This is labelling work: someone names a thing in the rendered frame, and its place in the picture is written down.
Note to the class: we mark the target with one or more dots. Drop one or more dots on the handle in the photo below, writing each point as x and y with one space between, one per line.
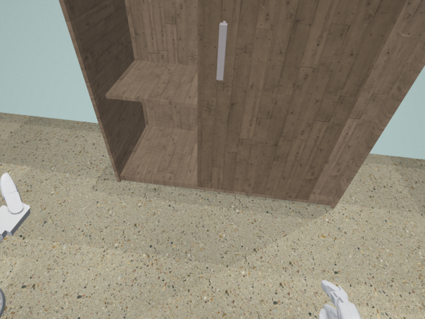
221 50
391 61

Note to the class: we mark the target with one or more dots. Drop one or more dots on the right robot hand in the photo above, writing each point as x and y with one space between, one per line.
345 309

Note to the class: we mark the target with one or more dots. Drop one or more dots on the left robot hand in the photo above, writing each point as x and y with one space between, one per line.
14 214

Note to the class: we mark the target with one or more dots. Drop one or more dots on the wardrobe door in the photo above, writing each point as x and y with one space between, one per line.
371 102
293 72

